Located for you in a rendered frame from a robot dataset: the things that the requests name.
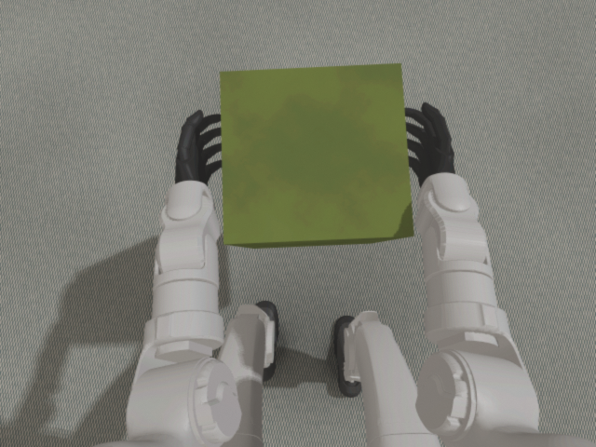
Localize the robot right hand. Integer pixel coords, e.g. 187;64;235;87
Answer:
405;102;455;188

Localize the robot left hand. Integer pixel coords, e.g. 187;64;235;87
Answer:
175;110;222;186

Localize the robot right forearm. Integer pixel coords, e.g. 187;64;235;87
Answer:
414;172;539;420

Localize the carton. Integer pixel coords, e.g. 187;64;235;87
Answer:
220;63;414;249

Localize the robot right upper arm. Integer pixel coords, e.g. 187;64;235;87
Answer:
415;348;596;447

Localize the robot left shin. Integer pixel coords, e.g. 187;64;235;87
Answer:
226;305;270;366

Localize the robot left forearm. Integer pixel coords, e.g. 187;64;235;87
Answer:
126;181;224;435

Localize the left robot foot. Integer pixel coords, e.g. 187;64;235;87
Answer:
256;301;278;382

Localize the robot left upper arm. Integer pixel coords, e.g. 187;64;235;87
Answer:
92;357;241;447

